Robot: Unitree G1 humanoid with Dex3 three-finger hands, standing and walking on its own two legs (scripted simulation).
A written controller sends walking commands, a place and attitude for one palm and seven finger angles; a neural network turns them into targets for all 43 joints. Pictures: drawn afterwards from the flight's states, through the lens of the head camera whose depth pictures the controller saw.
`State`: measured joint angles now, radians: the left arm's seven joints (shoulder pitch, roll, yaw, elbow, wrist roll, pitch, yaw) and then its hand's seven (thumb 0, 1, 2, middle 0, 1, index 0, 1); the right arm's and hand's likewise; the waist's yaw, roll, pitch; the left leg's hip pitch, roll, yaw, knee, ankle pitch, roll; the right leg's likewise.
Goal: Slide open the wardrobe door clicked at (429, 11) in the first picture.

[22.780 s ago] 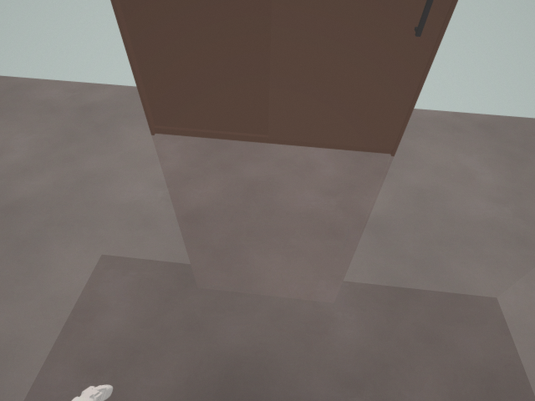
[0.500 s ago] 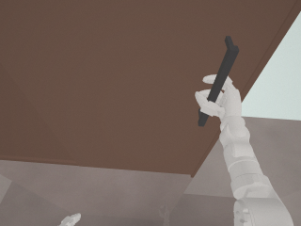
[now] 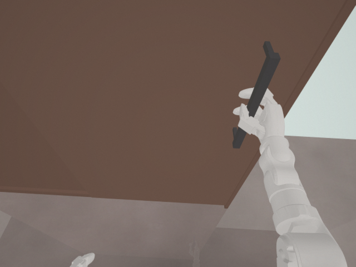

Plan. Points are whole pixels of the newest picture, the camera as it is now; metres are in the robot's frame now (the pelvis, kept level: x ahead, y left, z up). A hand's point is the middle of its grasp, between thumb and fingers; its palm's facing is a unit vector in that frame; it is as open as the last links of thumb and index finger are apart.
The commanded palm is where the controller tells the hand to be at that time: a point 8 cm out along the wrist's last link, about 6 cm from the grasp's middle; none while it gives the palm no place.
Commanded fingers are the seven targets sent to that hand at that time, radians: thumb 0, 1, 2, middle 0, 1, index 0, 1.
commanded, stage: grip the handle and tug to test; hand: right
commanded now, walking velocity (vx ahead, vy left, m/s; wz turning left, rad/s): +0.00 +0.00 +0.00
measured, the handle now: (249, 104) +0.49 -0.10 +0.10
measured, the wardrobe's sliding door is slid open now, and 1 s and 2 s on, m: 0.00 0.01 0.11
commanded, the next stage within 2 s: tug the door sideways, standing still in 0.34 s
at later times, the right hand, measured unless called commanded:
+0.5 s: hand (242, 120) +0.43 -0.08 +0.11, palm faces -0.08 +1.00 +0.01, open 5.5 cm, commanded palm +0.40 -0.13 +0.11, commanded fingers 0.00 -0.90 -0.90 0.45 1.40 0.45 1.40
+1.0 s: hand (235, 119) +0.43 -0.07 +0.11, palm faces -0.03 +1.00 -0.01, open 5.6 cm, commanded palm +0.40 -0.07 +0.11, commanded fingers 0.00 -0.90 -0.90 0.45 1.40 0.45 1.40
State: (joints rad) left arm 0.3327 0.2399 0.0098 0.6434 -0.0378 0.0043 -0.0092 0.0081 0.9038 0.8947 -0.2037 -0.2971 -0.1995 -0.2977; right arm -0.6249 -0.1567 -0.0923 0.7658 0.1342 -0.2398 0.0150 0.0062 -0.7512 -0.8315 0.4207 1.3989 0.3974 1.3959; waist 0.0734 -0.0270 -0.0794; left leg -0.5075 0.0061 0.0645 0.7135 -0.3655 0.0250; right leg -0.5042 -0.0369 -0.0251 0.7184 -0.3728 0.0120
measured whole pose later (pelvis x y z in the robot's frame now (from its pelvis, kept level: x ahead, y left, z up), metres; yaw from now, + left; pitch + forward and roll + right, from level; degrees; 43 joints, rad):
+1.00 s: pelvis +0.01 -0.01 +0.00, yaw -2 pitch +10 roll +1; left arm 0.32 0.21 0.02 0.63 -0.02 0.00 -0.04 0.01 0.90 0.89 -0.20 -0.30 -0.20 -0.30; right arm -0.57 -0.06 0.06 0.59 0.12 -0.15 -0.14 0.01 -0.79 -0.82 0.33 1.40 0.31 1.40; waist 0.04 -0.05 -0.09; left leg -0.49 0.03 0.09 0.72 -0.40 0.01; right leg -0.51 -0.02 0.01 0.75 -0.40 0.00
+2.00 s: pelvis +0.00 +0.13 +0.02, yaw +0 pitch -2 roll +3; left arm 0.11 0.17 0.01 0.64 -0.03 0.02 0.05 0.01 0.90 0.89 -0.20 -0.30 -0.20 -0.30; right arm -0.66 -0.17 0.07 0.53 0.10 -0.12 -0.09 0.02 -0.78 -0.85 0.43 1.40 0.33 1.40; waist -0.07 -0.01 0.26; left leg -0.61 0.04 -0.02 1.22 -0.39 0.00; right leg -0.24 -0.21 -0.10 0.58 -0.28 0.06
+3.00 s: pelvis +0.04 +0.50 +0.01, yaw -1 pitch -4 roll +2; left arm 0.09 0.20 0.04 0.56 -0.02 -0.05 0.01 0.01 0.90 0.89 -0.20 -0.30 -0.20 -0.30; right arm -0.28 -0.10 0.09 0.08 0.07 -0.07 -0.18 0.01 -0.80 -0.83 0.34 1.40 0.30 1.40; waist -0.09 -0.02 0.27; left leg -0.56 0.00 0.02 1.35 -0.54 -0.02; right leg -0.20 -0.25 -0.10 0.55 -0.26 0.10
